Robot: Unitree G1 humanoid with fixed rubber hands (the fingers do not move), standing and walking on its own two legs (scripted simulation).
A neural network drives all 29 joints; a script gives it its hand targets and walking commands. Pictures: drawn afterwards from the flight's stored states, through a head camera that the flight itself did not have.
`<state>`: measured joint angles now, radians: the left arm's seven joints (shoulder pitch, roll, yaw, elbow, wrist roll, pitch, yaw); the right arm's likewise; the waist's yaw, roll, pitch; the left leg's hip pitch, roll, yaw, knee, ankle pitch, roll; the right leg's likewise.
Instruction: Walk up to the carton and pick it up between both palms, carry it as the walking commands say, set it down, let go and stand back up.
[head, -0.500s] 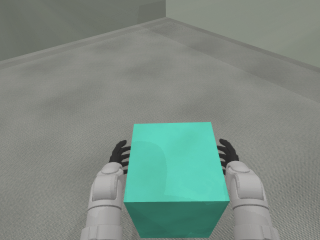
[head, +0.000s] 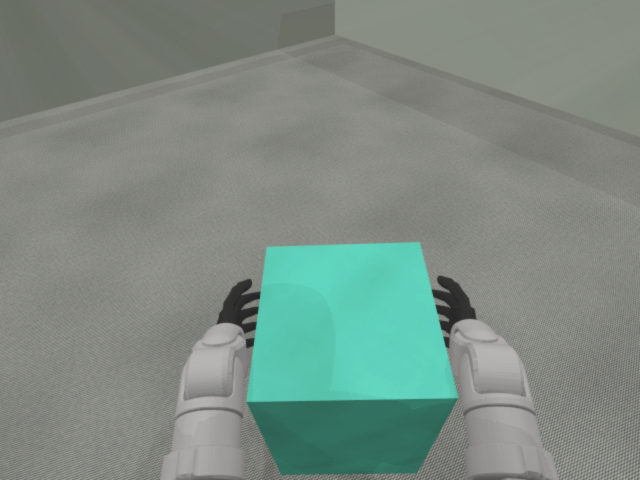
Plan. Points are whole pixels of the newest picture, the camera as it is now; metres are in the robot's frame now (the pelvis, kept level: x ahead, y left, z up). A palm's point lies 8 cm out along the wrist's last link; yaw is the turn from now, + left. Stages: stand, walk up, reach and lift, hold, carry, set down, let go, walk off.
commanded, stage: hold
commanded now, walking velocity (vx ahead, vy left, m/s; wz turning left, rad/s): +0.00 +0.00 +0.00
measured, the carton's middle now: (345, 366) +0.28 +0.00 -0.03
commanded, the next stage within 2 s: carry in 0.68 s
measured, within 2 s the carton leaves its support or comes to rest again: neither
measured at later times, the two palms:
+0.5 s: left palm (230, 334) +0.28 +0.15 +0.05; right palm (460, 331) +0.29 -0.15 +0.05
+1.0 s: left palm (199, 327) +0.28 +0.19 +0.06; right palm (430, 322) +0.29 -0.11 +0.06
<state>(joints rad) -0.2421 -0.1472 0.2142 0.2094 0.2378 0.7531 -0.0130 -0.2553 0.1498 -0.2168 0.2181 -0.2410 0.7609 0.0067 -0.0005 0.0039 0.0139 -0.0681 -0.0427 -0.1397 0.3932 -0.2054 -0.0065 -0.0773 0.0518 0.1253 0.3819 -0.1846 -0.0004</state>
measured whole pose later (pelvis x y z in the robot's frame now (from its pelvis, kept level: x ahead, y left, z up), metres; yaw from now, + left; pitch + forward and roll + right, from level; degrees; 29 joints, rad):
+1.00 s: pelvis +0.01 +0.03 -0.02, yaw +0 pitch +3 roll +1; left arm -0.19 -0.11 0.13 -0.14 0.09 1.03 0.08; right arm -0.19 0.14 -0.11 -0.14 -0.13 1.02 -0.09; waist 0.02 -0.02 -0.13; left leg -0.36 -0.06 0.01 0.61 -0.30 0.04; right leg -0.39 -0.03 0.08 0.64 -0.30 0.05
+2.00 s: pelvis -0.02 +0.02 -0.02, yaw -1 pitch +3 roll +0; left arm -0.17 -0.13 0.11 -0.29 0.10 1.21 0.10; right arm -0.18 0.14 -0.11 -0.29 -0.11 1.22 -0.10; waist 0.00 0.00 -0.13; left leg -0.40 0.00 0.02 0.58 -0.24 0.01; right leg -0.41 -0.01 0.02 0.56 -0.22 0.02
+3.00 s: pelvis -0.24 -0.04 -0.01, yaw +27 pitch +3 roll +4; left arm -0.16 -0.13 0.10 -0.41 0.09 1.20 0.09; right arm -0.18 0.14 -0.09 -0.43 -0.10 1.24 -0.11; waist -0.04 -0.01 -0.01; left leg -0.54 -0.02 0.07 1.03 -0.42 -0.04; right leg -0.32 -0.13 -0.14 0.57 -0.29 -0.01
